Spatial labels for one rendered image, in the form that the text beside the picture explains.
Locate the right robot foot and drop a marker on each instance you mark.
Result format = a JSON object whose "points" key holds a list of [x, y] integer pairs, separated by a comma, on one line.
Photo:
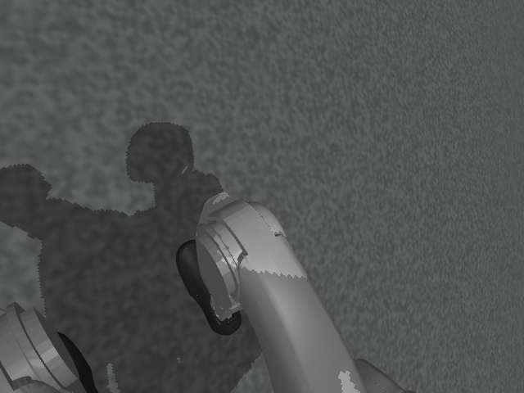
{"points": [[186, 260]]}

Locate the left robot foot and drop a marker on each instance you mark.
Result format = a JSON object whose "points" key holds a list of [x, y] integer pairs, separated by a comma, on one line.
{"points": [[85, 372]]}

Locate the right robot hand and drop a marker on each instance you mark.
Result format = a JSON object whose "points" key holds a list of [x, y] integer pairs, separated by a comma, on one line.
{"points": [[375, 380]]}

